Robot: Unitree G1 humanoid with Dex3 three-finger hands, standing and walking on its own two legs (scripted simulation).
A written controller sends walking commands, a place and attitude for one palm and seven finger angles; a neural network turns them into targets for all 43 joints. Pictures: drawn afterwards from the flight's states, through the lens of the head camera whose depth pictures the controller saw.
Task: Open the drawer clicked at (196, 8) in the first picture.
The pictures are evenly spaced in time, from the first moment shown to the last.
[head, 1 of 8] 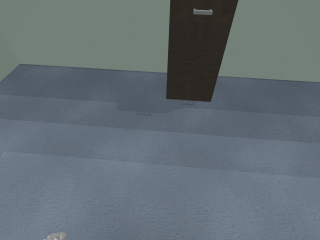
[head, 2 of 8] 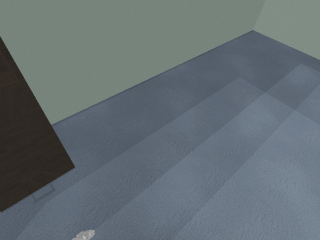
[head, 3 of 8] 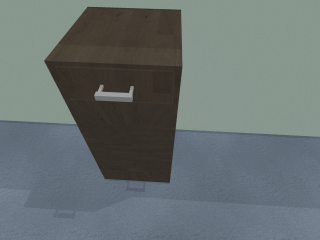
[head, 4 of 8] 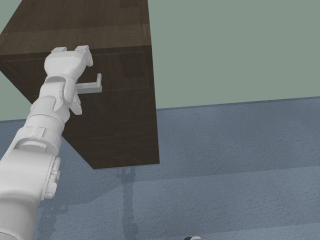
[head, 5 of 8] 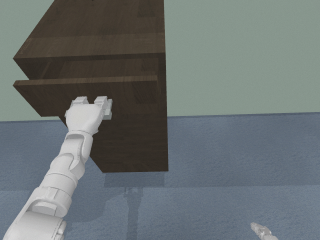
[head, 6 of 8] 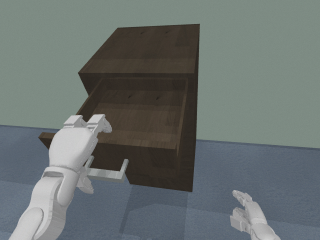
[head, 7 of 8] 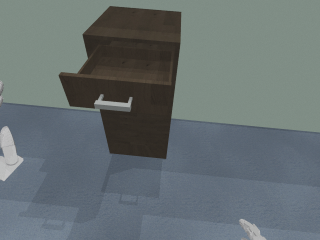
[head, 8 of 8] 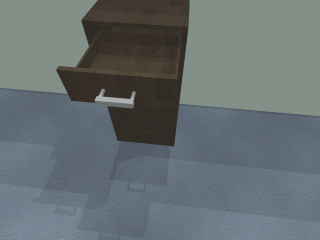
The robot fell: no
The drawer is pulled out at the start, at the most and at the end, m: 0.00 0.30 0.30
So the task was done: yes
